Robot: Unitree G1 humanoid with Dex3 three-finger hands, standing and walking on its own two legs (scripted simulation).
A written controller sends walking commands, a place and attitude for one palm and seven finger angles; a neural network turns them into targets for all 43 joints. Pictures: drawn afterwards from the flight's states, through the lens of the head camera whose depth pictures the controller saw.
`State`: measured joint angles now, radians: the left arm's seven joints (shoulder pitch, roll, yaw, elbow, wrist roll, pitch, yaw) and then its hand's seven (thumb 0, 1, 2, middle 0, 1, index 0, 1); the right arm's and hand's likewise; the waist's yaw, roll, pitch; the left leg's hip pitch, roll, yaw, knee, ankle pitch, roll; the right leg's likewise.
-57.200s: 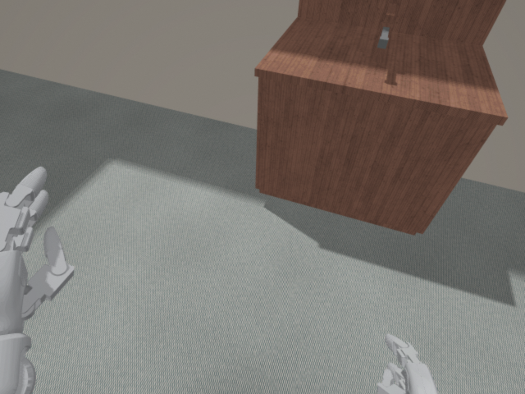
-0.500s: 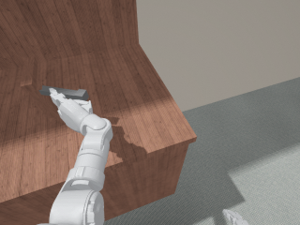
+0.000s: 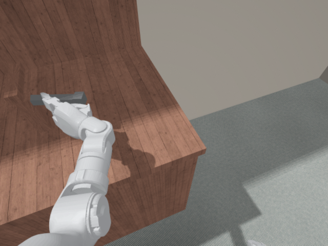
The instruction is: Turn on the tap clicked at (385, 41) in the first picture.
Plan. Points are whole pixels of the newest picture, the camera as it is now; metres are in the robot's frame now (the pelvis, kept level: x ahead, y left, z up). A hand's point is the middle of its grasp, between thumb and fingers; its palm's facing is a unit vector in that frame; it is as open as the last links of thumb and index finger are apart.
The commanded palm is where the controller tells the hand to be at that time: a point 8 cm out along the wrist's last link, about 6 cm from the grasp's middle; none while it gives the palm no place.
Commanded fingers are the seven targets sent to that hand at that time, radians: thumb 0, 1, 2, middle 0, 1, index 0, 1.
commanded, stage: push the lever round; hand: left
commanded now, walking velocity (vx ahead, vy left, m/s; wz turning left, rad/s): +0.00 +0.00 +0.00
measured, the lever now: (79, 99) +0.47 +0.22 +0.10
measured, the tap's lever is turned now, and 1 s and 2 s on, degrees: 69 82 81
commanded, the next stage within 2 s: lift the hand up off the lever in 0.20 s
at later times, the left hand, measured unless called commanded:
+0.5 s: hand (88, 99) +0.47 +0.20 +0.10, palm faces +0.82 -0.55 -0.14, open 7.9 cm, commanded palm +0.41 +0.21 +0.10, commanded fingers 0.00 0.90 0.90 -0.15 -0.15 -0.15 -0.15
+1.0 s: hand (91, 96) +0.47 +0.19 +0.12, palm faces +0.80 -0.59 -0.14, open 7.7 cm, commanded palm +0.41 +0.19 +0.12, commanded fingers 0.00 0.90 0.90 -0.15 -0.15 -0.15 -0.15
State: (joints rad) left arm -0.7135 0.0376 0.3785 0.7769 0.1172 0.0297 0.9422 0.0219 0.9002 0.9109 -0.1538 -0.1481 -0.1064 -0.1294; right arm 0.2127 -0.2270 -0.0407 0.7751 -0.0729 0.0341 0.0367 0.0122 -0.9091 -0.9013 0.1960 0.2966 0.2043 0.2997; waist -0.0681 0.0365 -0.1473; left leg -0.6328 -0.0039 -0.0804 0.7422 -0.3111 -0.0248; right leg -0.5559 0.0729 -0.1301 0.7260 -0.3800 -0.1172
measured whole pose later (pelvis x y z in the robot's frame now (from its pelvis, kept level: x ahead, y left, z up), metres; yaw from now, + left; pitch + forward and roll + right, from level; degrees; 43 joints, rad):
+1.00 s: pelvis +0.02 +0.02 +0.00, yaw -1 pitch +12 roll -1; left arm -0.76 -0.01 0.34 0.75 0.12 0.08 0.97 0.02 0.92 0.91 -0.15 -0.15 -0.15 -0.15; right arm 0.22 -0.21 -0.05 0.79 -0.10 0.01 0.09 0.01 -0.91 -0.90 0.20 0.30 0.20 0.30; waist -0.06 0.05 -0.15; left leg -0.60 -0.02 -0.06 0.74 -0.34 -0.01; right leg -0.52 0.06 -0.11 0.70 -0.39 -0.09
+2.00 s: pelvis -0.01 +0.00 +0.01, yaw +0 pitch +6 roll +1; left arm -0.73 0.02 0.33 0.63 0.05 0.24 0.91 0.01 0.90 0.90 -0.15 -0.15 -0.15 -0.15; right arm 0.17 -0.22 -0.03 0.81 -0.04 -0.01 0.02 0.01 -0.91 -0.90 0.20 0.30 0.20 0.30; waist -0.03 0.05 -0.12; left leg -0.47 -0.01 -0.08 0.62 -0.25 -0.03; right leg -0.40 0.07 -0.12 0.61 -0.33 -0.11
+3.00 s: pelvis +0.01 +0.02 +0.03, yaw -3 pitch +1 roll +1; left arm -0.44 0.07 0.14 0.25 -0.03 0.27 0.49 0.01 0.90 0.90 -0.16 -0.16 -0.15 -0.16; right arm 0.17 -0.20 0.00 0.70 0.01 0.09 -0.05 0.01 -0.91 -0.90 0.20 0.30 0.21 0.30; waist -0.01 0.03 -0.08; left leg -0.27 -0.01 -0.01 0.50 -0.24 0.00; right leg -0.22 0.07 -0.05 0.50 -0.30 -0.08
